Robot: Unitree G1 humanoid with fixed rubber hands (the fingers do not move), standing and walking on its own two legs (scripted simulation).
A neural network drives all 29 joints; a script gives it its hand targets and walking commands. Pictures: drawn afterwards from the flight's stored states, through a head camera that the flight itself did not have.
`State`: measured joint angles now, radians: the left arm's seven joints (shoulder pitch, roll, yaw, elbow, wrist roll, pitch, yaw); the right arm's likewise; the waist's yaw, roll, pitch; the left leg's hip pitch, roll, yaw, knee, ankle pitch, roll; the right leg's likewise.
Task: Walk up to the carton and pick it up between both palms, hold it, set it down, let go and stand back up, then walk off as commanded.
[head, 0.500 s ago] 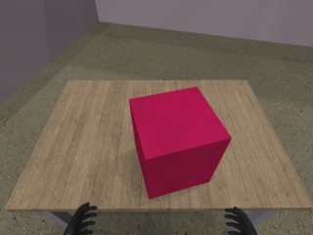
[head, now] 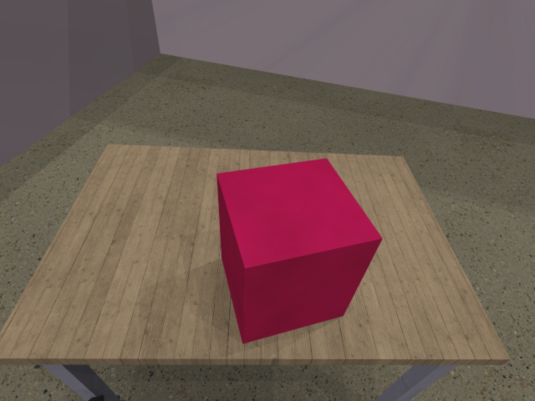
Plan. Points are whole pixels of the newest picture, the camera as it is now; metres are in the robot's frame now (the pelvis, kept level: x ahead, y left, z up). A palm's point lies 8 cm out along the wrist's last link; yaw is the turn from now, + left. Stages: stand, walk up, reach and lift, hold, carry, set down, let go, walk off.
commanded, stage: walk off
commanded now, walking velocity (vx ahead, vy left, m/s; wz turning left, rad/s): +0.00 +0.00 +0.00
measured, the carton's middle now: (285, 250) +0.40 -0.02 -0.01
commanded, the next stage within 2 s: none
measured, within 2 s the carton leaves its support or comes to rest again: neither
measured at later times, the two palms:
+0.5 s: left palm out of the picture +0.01 +0.30 -0.12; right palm out of the picture +0.03 -0.34 -0.12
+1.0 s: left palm out of the picture -0.06 +0.23 -0.11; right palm out of the picture -0.03 -0.40 -0.15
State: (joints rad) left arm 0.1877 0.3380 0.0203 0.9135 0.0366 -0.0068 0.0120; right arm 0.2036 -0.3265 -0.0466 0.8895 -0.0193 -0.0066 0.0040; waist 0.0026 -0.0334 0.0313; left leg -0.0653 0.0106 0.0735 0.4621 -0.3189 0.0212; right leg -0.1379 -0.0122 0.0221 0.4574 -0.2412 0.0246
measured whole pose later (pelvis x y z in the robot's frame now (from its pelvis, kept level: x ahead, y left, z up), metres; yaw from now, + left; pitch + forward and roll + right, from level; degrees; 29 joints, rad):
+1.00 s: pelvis -0.17 -0.08 -0.04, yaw +2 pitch -6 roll +1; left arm 0.14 0.34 0.07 0.71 0.03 0.01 0.05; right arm 0.11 -0.44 -0.09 0.75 -0.03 0.09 -0.04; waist 0.02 0.07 0.30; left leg -0.44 -0.14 -0.21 1.29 -0.50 -0.02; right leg -0.36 0.09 -0.03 0.81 -0.34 -0.10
